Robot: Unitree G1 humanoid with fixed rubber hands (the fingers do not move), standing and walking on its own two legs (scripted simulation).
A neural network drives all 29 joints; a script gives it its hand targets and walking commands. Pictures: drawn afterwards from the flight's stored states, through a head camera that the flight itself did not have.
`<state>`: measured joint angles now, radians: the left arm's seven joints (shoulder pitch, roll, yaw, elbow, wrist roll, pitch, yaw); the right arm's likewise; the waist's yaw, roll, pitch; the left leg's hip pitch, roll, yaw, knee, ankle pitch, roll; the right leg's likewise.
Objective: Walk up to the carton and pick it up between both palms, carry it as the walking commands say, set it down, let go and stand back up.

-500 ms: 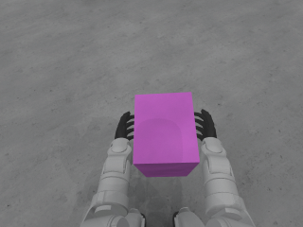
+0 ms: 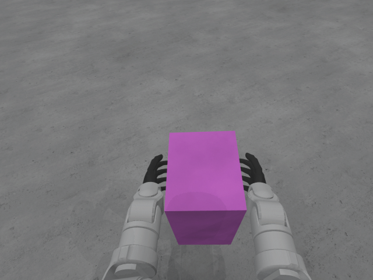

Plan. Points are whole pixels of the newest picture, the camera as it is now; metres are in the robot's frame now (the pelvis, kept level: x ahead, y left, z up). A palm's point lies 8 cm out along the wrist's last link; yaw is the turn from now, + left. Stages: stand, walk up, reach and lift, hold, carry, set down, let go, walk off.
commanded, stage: reach and lift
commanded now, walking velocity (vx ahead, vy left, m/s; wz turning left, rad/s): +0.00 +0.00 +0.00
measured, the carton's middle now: (203, 194) +0.35 -0.02 -0.05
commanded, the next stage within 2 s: hold in 1.62 s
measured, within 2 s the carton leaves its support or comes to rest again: neither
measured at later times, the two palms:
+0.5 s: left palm (144, 184) +0.32 +0.11 +0.06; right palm (260, 184) +0.31 -0.13 +0.06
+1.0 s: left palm (141, 185) +0.31 +0.11 +0.06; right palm (256, 182) +0.32 -0.12 +0.06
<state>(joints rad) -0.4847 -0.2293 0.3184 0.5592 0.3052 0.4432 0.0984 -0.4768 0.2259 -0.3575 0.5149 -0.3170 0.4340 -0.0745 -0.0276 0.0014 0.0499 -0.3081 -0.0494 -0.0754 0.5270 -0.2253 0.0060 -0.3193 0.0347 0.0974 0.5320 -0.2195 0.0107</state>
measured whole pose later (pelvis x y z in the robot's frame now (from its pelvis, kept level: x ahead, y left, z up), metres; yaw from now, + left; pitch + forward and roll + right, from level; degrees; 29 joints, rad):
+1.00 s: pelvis +0.00 +0.00 +0.00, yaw +0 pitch -9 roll +0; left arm -0.48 -0.23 0.32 0.49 0.31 0.69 0.08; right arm -0.49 0.23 -0.33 0.48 -0.31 0.66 -0.10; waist 0.00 0.00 0.05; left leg -0.10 -0.04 -0.08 0.48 -0.22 0.00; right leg -0.11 0.04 0.09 0.48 -0.22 0.00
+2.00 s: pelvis -0.01 +0.00 +0.00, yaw +0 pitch -11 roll +0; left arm -0.45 -0.22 0.28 0.48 0.30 0.73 0.09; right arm -0.46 0.22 -0.29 0.47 -0.30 0.71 -0.10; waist 0.00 0.00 0.05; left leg -0.08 -0.04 -0.08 0.50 -0.22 0.00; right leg -0.09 0.04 0.09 0.50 -0.22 0.00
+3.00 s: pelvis +0.32 +0.00 +0.01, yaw -5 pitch +6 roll -1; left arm -0.19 -0.14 -0.02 -0.25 0.03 1.12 0.25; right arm -0.20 0.14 0.01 -0.23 -0.01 1.09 -0.25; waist -0.05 0.00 -0.12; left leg -0.08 0.07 0.20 0.26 -0.27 0.00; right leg -0.66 -0.09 -0.09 0.88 -0.15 0.03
